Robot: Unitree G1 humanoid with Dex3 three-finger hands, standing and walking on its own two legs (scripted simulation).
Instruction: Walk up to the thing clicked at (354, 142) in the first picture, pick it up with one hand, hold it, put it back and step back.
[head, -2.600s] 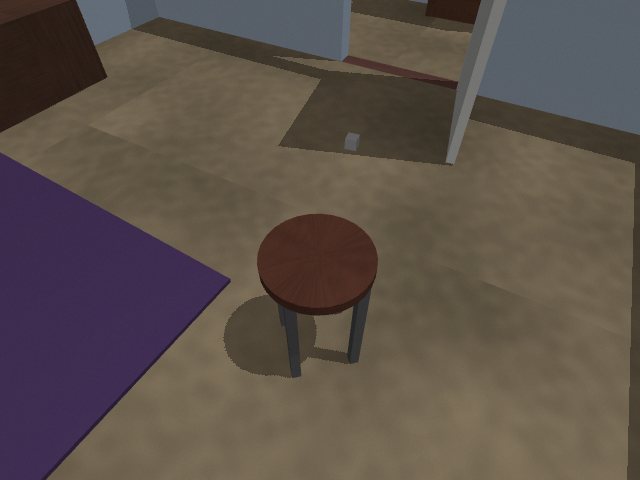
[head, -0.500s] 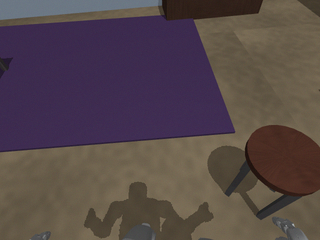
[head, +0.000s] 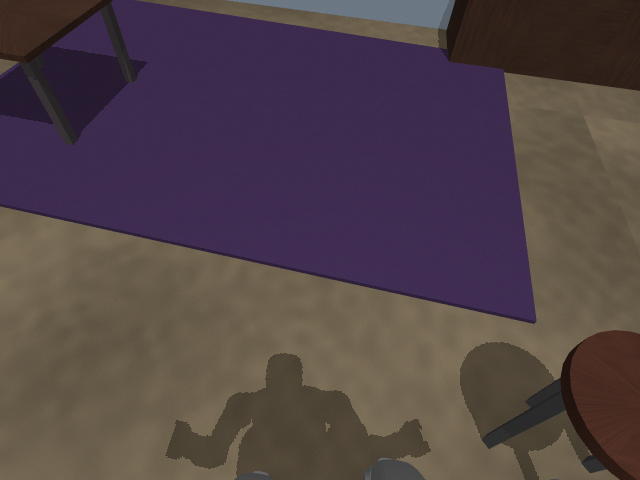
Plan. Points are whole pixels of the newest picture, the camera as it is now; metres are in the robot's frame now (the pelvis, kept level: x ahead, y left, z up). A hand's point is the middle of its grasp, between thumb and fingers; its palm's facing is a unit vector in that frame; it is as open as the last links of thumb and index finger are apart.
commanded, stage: walk up
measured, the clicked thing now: out of the picture +0.47 -1.80 -0.71
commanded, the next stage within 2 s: stand in 1.36 s
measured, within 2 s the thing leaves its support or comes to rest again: neither
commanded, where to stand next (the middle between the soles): +0.08 -0.02 m, yaw +9 degrees
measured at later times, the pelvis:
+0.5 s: pelvis -0.02 +0.01 +0.01, yaw +10 degrees
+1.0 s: pelvis +0.00 -0.01 +0.03, yaw +12 degrees
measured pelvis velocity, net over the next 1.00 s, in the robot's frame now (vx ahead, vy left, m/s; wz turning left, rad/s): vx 0.00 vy -0.01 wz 0.21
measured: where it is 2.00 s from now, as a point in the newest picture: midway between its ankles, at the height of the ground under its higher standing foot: outside the picture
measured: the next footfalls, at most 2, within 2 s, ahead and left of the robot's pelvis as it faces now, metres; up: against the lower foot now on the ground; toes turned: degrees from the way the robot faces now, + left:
right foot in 0.08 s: +0.07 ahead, -0.14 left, +0.00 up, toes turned +8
left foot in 0.34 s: +0.04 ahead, +0.12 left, +0.00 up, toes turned +7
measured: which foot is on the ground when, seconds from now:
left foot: down 0.00-0.10, up 0.12-0.32, down 0.34-1.00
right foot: up 0.00-0.06, down 0.08-1.00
